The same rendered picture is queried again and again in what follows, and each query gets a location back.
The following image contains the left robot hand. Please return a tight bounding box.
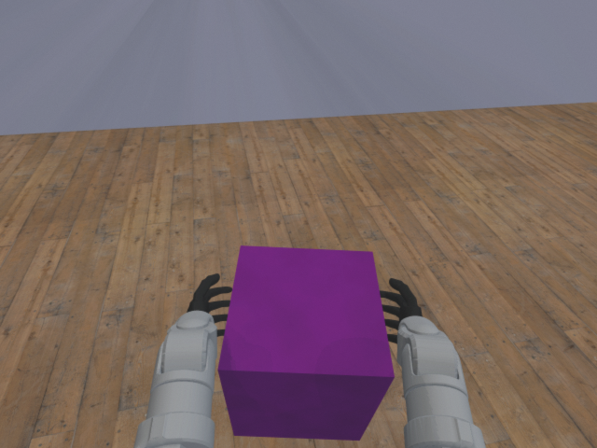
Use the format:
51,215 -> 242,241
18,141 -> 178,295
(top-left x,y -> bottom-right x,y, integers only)
187,273 -> 232,337

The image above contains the right robot hand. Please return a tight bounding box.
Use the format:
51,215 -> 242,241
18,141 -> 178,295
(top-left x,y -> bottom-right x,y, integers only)
380,278 -> 423,344

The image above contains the robot left forearm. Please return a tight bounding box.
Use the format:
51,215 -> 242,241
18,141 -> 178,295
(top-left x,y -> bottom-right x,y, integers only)
133,311 -> 217,448

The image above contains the robot right forearm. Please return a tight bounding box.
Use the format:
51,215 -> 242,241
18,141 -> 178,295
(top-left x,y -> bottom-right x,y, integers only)
396,315 -> 486,448

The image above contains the carton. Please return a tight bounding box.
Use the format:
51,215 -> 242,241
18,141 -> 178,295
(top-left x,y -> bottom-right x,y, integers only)
218,245 -> 395,441

